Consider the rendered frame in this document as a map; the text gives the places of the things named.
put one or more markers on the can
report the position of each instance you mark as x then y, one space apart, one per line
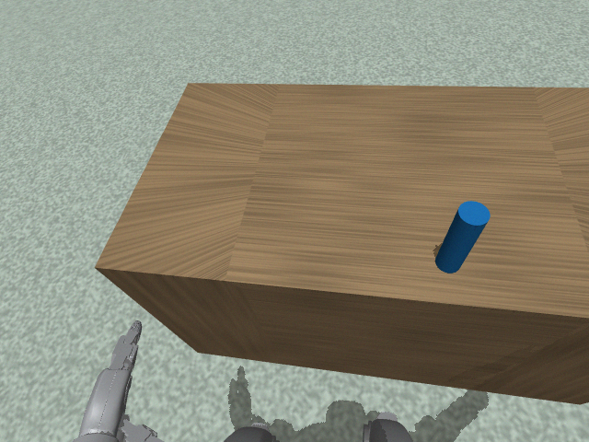
469 221

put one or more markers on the left robot hand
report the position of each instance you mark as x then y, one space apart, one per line
105 411

